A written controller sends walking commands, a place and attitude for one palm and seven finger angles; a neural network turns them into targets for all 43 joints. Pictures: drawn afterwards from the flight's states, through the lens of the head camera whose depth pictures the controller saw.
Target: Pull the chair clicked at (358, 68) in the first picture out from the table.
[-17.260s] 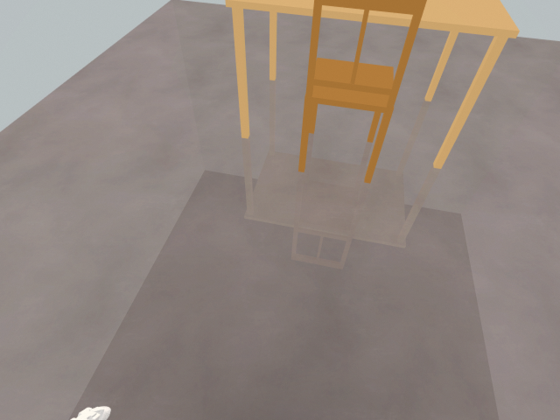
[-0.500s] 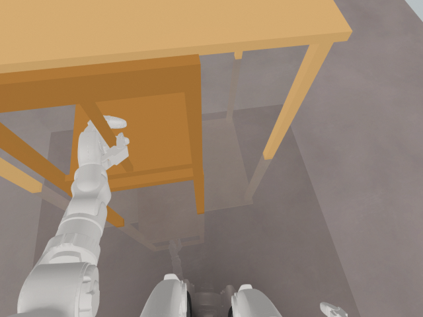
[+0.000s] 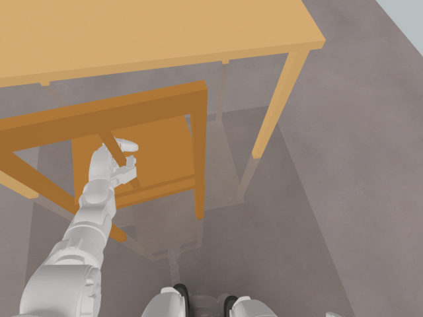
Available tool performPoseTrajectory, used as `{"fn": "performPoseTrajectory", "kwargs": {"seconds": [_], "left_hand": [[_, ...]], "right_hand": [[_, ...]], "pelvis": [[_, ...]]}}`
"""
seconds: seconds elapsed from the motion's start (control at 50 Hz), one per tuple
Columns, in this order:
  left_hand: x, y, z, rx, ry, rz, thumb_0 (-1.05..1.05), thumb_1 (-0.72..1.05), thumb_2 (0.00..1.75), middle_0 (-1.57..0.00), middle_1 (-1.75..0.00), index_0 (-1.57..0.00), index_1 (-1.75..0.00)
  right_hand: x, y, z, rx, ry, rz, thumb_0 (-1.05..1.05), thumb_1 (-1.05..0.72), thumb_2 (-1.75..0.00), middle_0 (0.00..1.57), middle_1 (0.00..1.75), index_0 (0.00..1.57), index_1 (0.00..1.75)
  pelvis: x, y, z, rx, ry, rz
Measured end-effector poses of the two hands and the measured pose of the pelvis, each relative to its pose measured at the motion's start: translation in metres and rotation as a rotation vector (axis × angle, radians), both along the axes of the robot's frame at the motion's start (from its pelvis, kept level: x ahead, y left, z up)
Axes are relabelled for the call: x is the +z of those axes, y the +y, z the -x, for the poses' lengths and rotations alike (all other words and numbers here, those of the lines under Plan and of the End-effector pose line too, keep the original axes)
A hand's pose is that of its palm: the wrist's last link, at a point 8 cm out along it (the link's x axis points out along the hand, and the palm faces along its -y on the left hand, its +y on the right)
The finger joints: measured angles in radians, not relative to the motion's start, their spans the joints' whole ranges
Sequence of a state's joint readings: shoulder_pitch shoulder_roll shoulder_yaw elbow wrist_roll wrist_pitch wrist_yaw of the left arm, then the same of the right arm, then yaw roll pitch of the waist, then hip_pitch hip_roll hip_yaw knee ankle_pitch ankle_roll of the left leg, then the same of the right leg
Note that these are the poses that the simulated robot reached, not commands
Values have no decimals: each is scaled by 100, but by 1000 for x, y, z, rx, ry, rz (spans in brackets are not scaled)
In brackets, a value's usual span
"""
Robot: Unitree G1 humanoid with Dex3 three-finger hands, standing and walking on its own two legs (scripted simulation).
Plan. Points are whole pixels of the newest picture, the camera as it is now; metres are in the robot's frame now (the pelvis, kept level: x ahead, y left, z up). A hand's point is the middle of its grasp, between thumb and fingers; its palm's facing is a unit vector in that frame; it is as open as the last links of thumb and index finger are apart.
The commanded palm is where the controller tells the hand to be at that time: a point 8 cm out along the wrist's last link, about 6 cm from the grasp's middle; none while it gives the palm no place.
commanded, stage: step backward, pulling the chair out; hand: left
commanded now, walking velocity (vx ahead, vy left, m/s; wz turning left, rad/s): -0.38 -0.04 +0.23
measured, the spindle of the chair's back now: (123, 163) +0.44 +0.18 -0.08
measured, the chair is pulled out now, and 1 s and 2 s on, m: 0.06 0.13 0.13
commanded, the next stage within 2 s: none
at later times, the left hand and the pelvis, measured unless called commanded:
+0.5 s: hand (141, 196) +0.35 +0.13 -0.06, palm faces +0.09 -0.98 -0.18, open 4.9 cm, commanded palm +0.34 +0.18 -0.05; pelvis -0.05 -0.02 +0.00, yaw +3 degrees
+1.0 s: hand (141, 197) +0.35 +0.13 -0.06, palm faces +0.10 -0.98 -0.18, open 4.9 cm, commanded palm +0.34 +0.18 -0.05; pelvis -0.04 -0.02 -0.01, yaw +3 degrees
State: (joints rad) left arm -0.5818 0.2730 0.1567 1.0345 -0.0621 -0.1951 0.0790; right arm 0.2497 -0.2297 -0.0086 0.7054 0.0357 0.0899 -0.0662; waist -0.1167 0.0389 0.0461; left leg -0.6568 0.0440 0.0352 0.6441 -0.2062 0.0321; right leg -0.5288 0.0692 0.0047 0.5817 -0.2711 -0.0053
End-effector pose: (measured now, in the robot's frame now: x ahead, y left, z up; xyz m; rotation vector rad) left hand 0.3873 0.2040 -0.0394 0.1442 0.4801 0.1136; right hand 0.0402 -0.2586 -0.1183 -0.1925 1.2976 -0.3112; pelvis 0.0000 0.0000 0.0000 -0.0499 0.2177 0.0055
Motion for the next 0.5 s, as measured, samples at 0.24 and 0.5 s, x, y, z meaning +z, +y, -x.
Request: {"fn": "performPoseTrajectory", "kwargs": {"seconds": [0.24, 0.5], "left_hand": [[2, -18, 40, 14, 21, -3, 0, 75, 80, -28, -111, -50, -145], [2, -25, 63, 24, 29, -9, 0, 74, 81, -28, -112, -50, -145]], "right_hand": [[-5, -13, 4, 36, -84, 3, 1, -90, -90, 21, 30, 21, 30], [-2, -33, 7, 62, -121, 44, 1, -90, -90, 20, 30, 21, 30]], "pelvis": [[-1, -13, 32, 26, -46, -6], [-3, -21, 45, 43, -92, -12]]}}
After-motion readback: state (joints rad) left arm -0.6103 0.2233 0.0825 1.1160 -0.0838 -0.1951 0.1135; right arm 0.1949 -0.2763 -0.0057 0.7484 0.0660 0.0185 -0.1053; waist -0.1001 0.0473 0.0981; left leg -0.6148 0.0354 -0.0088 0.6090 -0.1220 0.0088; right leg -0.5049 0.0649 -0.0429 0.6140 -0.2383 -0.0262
